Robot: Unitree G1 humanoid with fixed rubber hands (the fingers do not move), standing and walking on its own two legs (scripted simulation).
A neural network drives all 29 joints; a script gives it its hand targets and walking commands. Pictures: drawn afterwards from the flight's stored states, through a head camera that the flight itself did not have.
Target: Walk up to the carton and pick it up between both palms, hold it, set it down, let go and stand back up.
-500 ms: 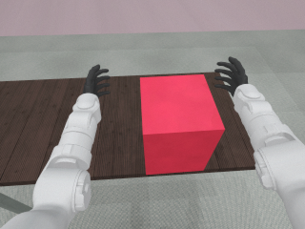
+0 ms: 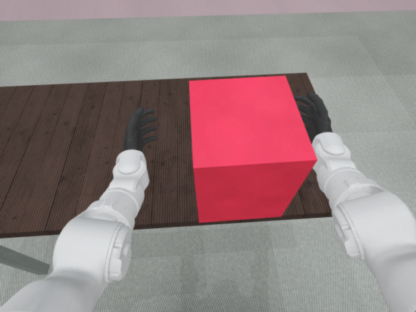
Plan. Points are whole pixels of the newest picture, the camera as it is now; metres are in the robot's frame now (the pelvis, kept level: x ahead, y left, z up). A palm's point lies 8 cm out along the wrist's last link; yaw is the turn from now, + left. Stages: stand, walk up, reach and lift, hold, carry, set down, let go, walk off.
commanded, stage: reach and lift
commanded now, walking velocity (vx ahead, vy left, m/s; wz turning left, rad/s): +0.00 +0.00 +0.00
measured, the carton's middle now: (239, 154) +0.44 -0.04 +0.00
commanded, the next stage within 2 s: none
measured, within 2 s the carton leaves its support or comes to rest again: neither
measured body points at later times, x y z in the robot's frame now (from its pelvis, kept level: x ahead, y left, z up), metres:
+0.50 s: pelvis +0.00 -0.01 -0.01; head +0.08 -0.02 +0.43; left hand +0.44 +0.13 +0.04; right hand +0.47 -0.17 +0.06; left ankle +0.01 +0.14 -0.72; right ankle +0.00 -0.10 -0.72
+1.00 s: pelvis +0.02 +0.00 +0.02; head +0.08 +0.01 +0.47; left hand +0.41 +0.15 +0.05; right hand +0.43 -0.15 +0.06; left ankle +0.01 +0.14 -0.72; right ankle +0.00 -0.10 -0.72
